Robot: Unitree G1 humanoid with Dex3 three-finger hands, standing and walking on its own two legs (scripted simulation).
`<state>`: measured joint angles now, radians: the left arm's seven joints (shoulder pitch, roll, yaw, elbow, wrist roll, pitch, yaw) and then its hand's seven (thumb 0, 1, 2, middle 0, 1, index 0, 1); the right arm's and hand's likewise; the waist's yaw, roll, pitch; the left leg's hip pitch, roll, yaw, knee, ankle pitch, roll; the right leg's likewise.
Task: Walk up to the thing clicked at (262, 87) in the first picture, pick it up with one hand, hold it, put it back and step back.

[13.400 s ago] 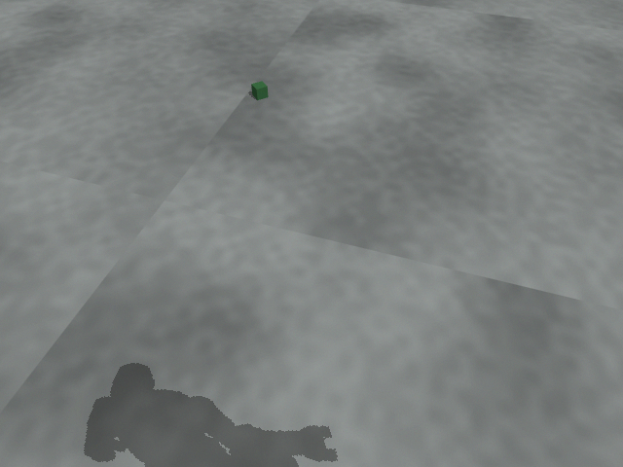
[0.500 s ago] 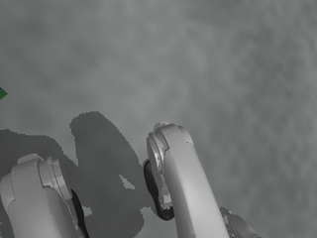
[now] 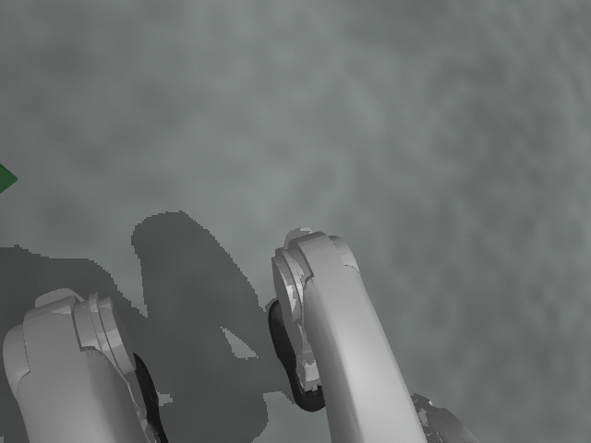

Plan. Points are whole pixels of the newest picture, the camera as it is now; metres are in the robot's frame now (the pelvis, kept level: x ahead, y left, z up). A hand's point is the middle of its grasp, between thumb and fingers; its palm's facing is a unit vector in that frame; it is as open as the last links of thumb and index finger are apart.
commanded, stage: rise first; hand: left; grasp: from above
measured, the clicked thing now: out of the picture +0.51 +0.33 -0.29
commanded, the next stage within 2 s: none
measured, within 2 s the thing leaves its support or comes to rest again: neither
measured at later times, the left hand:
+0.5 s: hand out of the picture +0.46 +0.36 -0.15, palm faces -0.24 -0.32 -0.92, open 13.9 cm
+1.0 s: hand out of the picture +0.46 +0.37 -0.15, palm faces -0.24 -0.31 -0.92, open 13.7 cm
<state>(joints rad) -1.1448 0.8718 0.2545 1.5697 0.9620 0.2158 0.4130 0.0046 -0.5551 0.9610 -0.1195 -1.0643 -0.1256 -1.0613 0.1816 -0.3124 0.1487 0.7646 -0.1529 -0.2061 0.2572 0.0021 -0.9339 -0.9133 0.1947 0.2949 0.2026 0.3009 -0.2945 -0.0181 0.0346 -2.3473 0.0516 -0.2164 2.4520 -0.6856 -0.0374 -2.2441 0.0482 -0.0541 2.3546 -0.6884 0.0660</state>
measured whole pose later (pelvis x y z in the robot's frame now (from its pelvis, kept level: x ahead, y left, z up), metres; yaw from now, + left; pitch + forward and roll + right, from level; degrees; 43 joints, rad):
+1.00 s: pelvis +0.00 +0.00 +0.00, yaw +0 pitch +32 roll -9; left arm -1.13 0.85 0.26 1.57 0.95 0.23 0.42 0.00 -0.48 0.91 -0.17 -1.02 -0.18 -1.01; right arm 0.19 -0.31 0.14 0.78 -0.16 -0.24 0.26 0.00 -0.93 -0.91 0.19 0.29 0.20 0.30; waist -0.29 -0.02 0.02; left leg -2.34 0.05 -0.21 2.45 -0.68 -0.04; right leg -2.25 0.05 -0.05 2.36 -0.68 0.07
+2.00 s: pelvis +0.00 +0.00 +0.00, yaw +0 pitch +31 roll -9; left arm -1.16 0.87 0.25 1.60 0.95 0.22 0.44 0.00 -0.45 0.88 -0.20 -0.98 -0.21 -0.98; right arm 0.19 -0.32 0.14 0.79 -0.16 -0.27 0.26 0.00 -0.93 -0.91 0.19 0.29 0.20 0.30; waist -0.30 -0.02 0.04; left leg -2.34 0.05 -0.22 2.45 -0.68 -0.04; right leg -2.24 0.05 -0.05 2.36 -0.68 0.07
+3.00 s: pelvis +0.00 +0.00 +0.00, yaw +0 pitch +32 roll -9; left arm -1.16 0.87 0.26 1.62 0.96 0.22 0.46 0.00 -0.47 0.88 -0.17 -1.01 -0.19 -1.00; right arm 0.20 -0.32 0.15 0.79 -0.17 -0.27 0.27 0.00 -0.93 -0.91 0.19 0.29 0.20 0.30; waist -0.31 -0.02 0.03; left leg -2.34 0.05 -0.22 2.45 -0.68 -0.04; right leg -2.24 0.05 -0.06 2.35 -0.68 0.07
